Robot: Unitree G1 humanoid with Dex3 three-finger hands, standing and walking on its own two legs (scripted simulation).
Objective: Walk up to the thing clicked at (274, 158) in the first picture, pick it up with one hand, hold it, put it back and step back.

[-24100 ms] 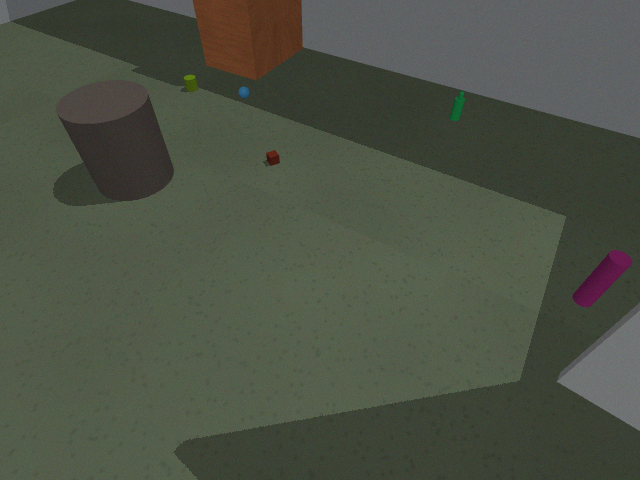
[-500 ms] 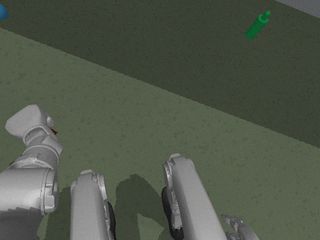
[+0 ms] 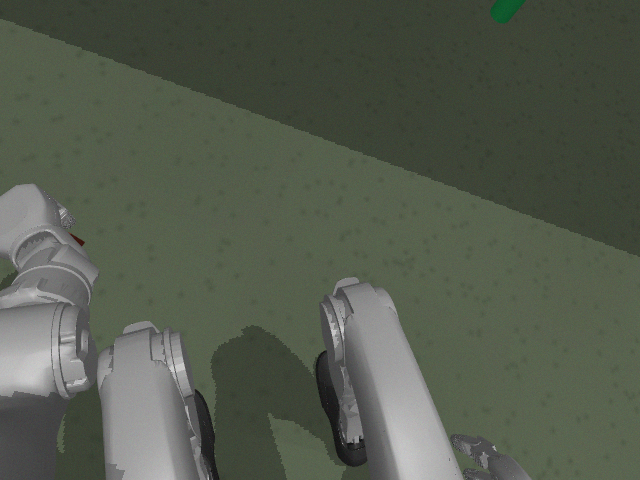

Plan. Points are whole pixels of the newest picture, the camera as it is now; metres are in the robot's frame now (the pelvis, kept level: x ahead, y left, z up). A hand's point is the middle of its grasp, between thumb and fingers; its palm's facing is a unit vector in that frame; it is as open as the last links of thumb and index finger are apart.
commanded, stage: crouch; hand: left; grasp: from above
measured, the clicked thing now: (50, 244) +0.46 +0.28 -0.20
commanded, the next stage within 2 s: lower in 0.32 s
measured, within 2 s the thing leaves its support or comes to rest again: rests again in 1.40 s
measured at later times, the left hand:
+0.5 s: hand (60, 251) +0.45 +0.27 -0.21, palm faces -0.35 -0.26 -0.90, open 6.0 cm
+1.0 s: hand (82, 255) +0.46 +0.26 -0.28, palm faces -0.34 -0.27 -0.90, open 5.6 cm
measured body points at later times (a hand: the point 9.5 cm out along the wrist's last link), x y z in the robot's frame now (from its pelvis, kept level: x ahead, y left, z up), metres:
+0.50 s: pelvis +0.00 +0.00 -0.05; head +0.23 +0.03 +0.33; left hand +0.47 +0.28 -0.16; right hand +0.02 -0.26 -0.17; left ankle +0.08 +0.14 -0.35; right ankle +0.10 -0.13 -0.35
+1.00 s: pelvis +0.00 +0.01 -0.07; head +0.27 +0.05 +0.29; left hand +0.47 +0.27 -0.23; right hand +0.00 -0.25 -0.16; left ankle +0.08 +0.14 -0.35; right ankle +0.10 -0.13 -0.35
